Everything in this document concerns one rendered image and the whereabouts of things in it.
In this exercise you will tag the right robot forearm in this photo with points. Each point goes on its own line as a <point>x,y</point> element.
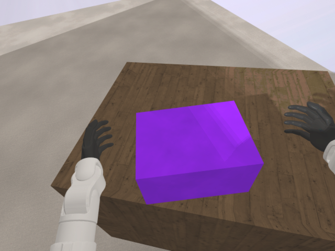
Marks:
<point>329,155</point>

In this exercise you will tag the pedestal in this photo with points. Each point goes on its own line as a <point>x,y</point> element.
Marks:
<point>289,207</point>

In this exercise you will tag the robot right hand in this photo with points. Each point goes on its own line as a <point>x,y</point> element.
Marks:
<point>319,127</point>

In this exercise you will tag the carton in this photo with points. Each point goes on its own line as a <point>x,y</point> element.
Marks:
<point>194,152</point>

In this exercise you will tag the left robot forearm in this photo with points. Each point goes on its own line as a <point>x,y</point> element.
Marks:
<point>79,214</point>

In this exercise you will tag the robot left hand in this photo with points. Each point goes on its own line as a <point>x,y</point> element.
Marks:
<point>91,143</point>

